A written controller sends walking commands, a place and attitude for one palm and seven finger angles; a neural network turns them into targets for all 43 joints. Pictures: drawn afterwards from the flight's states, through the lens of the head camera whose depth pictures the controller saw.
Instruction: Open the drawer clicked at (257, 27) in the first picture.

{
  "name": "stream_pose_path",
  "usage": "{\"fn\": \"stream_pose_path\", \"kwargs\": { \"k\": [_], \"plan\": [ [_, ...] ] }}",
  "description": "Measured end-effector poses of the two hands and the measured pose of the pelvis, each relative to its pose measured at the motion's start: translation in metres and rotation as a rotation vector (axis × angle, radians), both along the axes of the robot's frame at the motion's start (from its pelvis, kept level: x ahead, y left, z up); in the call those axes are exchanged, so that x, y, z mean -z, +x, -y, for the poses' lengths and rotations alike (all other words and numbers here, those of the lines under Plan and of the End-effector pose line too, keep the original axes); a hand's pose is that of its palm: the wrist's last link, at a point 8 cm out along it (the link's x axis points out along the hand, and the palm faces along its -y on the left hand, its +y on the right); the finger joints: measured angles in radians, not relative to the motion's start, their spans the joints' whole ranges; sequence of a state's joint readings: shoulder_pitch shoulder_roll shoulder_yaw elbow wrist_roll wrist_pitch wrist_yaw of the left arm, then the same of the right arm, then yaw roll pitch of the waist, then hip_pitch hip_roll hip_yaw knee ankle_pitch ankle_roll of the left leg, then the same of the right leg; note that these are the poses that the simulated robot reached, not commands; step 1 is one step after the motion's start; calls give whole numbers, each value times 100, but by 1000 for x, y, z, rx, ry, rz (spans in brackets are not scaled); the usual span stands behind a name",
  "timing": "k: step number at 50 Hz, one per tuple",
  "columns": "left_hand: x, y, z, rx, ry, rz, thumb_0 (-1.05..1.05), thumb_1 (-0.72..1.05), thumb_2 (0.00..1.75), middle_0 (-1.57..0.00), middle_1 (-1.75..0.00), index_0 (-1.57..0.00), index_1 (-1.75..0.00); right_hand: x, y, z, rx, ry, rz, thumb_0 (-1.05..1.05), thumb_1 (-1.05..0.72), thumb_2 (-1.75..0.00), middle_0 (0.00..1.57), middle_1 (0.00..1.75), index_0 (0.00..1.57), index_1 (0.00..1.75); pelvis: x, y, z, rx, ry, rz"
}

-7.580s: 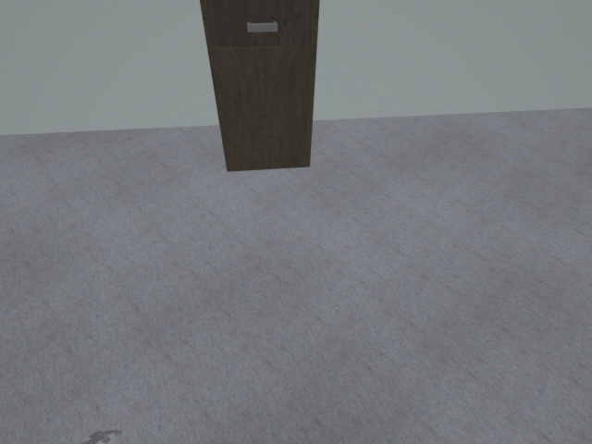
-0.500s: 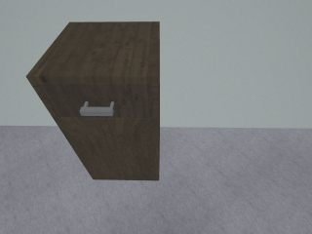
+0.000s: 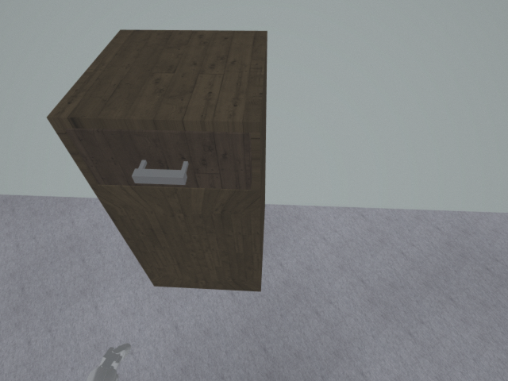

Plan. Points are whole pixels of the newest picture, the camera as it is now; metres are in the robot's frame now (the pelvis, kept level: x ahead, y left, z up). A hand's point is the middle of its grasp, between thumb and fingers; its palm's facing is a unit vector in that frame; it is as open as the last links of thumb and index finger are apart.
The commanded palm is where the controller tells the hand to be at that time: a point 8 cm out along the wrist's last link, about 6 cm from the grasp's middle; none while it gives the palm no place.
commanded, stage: raise the hand with hooked fingers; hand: left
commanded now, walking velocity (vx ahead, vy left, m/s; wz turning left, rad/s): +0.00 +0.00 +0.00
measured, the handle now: (162, 170) +0.54 +0.27 -0.03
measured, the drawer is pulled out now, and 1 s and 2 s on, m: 0.00 0.00 0.00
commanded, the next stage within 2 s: move the hooked fingers above the handle in 1.76 s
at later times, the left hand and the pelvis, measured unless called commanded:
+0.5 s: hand (119, 340) +0.18 +0.23 -0.02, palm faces +0.14 -0.04 -0.99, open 9.9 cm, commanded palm +0.16 +0.22 +0.02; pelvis -0.04 -0.03 -0.05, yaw +2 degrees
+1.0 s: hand (110, 280) +0.24 +0.24 +0.04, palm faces +0.13 -0.07 -0.99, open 12.8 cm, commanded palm +0.21 +0.24 +0.09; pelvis -0.03 +0.00 -0.01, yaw +0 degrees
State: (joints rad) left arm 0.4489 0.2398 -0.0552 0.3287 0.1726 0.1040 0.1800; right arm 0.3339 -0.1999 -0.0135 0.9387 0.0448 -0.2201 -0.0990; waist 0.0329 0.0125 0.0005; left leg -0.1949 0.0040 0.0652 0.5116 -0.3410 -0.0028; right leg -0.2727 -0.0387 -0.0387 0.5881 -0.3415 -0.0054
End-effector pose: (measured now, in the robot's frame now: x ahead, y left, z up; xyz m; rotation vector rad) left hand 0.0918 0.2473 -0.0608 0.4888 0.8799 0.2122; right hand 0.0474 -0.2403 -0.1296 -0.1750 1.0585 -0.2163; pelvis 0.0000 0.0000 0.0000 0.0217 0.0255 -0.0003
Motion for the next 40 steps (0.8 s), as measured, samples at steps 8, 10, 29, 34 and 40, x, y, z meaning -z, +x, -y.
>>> {"fn": "stream_pose_path", "kwargs": {
  "k": [8, 10, 29, 34, 40],
  "plan": [
    [-93, 96, 38, 468, 593, 448, 2, 76, 83, -21, -40, -20, -41, -35, 110, 22, -131, -11, 373, 1, -92, -90, 20, 30, 20, 29, 13, -20, 9, 33, 17, -100],
    [-83, 85, 52, 545, 638, 442, 1, 72, 81, -21, -43, -20, -43, -45, 128, 23, -164, -5, 396, 1, -91, -90, 20, 30, 20, 29, 16, -23, 14, 45, 26, -117],
    [-111, 89, 26, 530, 998, 524, 0, 24, 62, -27, -71, -26, -72, 2, 131, -28, -275, 124, 263, 1, -91, -90, 20, 30, 20, 30, 39, -39, 25, -17, 5, -132],
    [-114, 101, 31, 587, 903, 410, 0, 14, 57, -27, -78, -27, -79, -1, 94, -22, -201, 120, 173, 1, -91, -90, 20, 30, 21, 30, 22, -33, 19, 11, 15, -102],
    [-115, 95, 23, 663, 875, 416, 0, 0, 51, -29, -88, -28, -88, -7, 74, 0, -181, 26, 107, 1, -90, -90, 20, 30, 20, 30, 14, -30, 11, 6, 2, -76]
  ]
}}
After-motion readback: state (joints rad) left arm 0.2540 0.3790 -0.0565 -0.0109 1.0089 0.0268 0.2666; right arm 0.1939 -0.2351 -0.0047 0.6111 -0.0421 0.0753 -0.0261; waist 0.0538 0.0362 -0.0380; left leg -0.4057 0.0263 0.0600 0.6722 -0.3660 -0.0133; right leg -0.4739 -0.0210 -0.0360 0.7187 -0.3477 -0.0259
